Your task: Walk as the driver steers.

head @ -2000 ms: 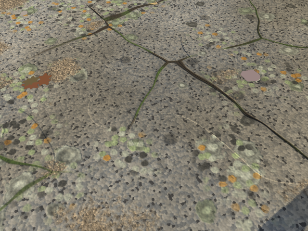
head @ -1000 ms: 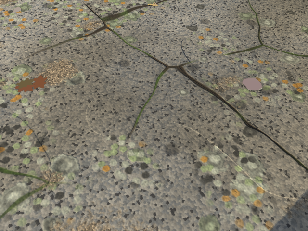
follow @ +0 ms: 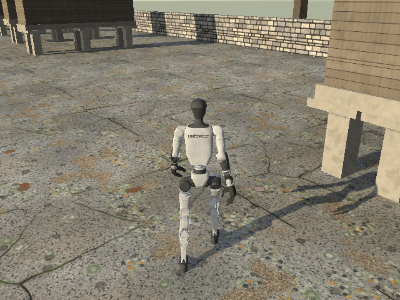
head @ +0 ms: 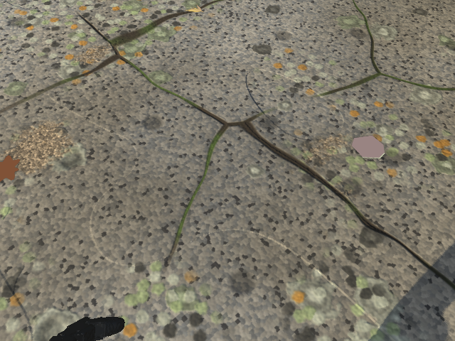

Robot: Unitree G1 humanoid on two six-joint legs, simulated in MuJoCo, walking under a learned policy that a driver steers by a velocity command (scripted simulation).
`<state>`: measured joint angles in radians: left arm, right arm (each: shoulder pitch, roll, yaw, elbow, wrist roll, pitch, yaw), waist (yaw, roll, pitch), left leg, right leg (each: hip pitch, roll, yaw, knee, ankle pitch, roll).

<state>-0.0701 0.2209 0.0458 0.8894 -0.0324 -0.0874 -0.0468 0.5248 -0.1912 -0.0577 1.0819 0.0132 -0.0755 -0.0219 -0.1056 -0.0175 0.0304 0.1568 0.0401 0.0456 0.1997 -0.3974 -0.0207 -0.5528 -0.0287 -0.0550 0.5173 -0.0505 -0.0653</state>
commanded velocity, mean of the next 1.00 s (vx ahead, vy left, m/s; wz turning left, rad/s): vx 0.49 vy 0.00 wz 0.00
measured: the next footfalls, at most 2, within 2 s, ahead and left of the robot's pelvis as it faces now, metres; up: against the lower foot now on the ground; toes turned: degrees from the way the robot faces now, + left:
right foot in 0.04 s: +0.19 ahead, -0.12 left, +0.00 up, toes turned -3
left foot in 0.56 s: +0.52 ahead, +0.11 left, +0.00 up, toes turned +3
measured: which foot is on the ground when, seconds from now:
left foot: down 0.00-0.04, up 0.06-0.54, down 0.56-1.00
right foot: up 0.00-0.02, down 0.04-0.58, up 0.60-1.00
